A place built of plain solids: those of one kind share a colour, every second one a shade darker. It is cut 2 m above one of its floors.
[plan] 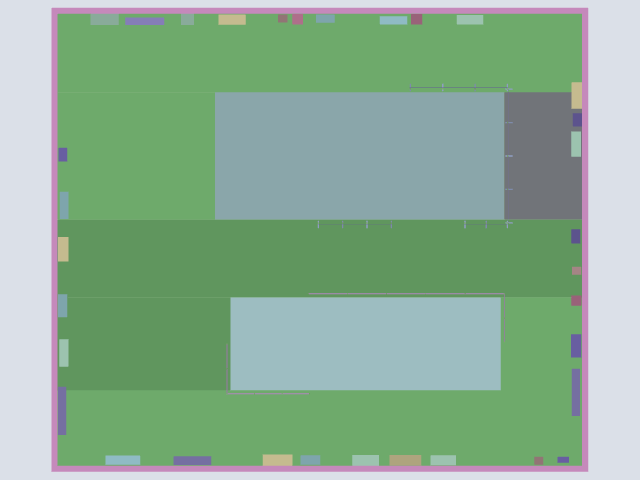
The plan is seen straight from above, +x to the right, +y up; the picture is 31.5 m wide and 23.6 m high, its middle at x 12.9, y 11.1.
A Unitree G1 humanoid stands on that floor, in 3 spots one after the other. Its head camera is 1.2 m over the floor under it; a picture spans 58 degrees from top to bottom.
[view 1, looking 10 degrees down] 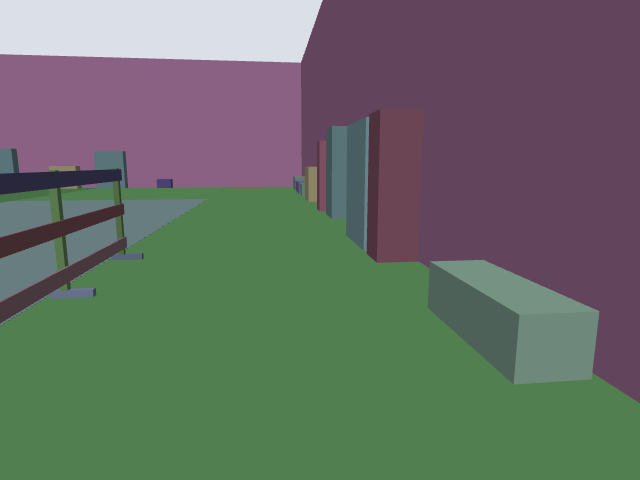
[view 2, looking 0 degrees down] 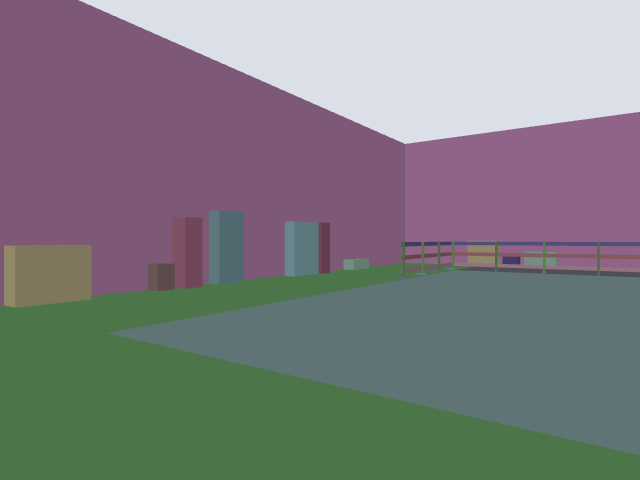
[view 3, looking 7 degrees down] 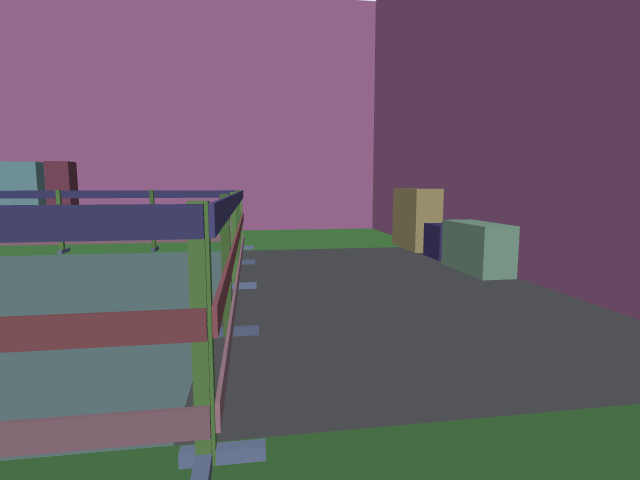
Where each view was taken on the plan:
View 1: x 22.98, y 20.37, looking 173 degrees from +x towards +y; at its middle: surround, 6.91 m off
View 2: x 4.74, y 12.90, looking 35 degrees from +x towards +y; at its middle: chair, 15.43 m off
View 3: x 22.33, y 10.12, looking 81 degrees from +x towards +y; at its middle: surround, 9.85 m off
